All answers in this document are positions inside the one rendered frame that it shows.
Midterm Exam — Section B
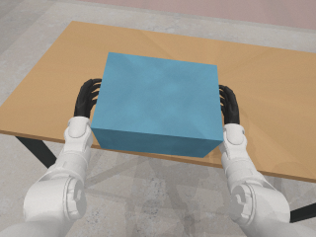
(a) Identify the left robot upper arm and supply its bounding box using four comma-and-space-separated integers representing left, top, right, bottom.
0, 177, 87, 237

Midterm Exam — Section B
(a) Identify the carton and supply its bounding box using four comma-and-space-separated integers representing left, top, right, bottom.
90, 52, 224, 158

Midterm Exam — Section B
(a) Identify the left robot hand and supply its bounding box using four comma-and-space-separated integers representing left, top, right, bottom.
73, 78, 102, 119

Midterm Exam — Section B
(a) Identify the table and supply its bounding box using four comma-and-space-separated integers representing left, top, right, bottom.
0, 21, 316, 223

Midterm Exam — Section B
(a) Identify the right robot hand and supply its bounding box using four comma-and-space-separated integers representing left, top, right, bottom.
218, 85, 240, 125

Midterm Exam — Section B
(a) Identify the right robot upper arm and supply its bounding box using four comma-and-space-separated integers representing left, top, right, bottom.
228, 183, 316, 237

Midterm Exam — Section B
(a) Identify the left robot forearm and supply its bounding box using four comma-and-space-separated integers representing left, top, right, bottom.
23, 117, 94, 220

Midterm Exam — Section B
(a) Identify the right robot forearm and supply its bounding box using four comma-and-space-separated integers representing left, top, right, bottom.
218, 123, 290, 222

